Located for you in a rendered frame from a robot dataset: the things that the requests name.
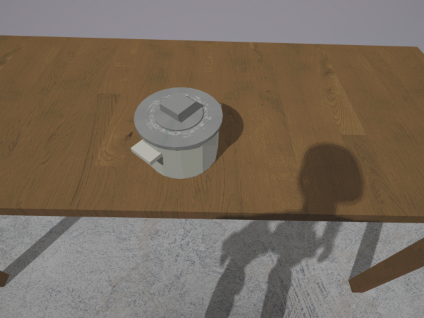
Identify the table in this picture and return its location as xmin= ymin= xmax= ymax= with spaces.
xmin=0 ymin=35 xmax=424 ymax=293

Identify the knob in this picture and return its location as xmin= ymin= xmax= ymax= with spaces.
xmin=160 ymin=91 xmax=196 ymax=121

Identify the pot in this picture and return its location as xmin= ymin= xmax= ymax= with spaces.
xmin=131 ymin=103 xmax=221 ymax=179

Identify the lid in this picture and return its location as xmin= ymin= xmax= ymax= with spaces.
xmin=134 ymin=87 xmax=223 ymax=150

